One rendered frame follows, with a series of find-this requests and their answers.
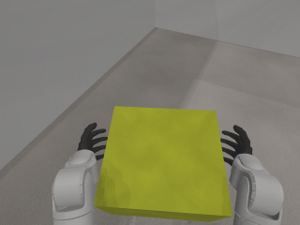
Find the right robot forearm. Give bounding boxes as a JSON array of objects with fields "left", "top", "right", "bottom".
[{"left": 229, "top": 153, "right": 284, "bottom": 225}]

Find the left robot forearm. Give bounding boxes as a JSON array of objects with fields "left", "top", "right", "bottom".
[{"left": 52, "top": 149, "right": 99, "bottom": 225}]

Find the carton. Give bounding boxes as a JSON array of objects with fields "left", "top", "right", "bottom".
[{"left": 94, "top": 106, "right": 233, "bottom": 222}]

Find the robot left hand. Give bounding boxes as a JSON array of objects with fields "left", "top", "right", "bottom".
[{"left": 77, "top": 122, "right": 108, "bottom": 161}]

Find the robot right hand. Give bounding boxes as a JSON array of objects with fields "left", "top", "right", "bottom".
[{"left": 220, "top": 125, "right": 252, "bottom": 166}]

